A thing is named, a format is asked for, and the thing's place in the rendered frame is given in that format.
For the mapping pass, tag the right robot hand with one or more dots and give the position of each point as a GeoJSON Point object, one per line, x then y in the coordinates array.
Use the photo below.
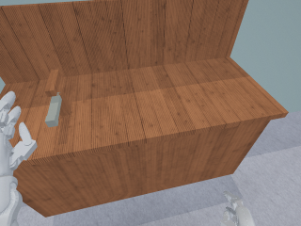
{"type": "Point", "coordinates": [240, 217]}

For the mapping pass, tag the left robot hand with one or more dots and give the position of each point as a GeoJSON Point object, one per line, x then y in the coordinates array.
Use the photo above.
{"type": "Point", "coordinates": [24, 148]}

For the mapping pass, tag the tap lever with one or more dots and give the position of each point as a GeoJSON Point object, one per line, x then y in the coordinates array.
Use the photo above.
{"type": "Point", "coordinates": [53, 112]}

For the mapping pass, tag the left robot forearm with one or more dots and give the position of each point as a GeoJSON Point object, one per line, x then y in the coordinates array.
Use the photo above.
{"type": "Point", "coordinates": [11, 201]}

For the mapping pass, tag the counter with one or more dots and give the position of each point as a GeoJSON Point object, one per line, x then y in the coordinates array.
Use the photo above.
{"type": "Point", "coordinates": [151, 98]}

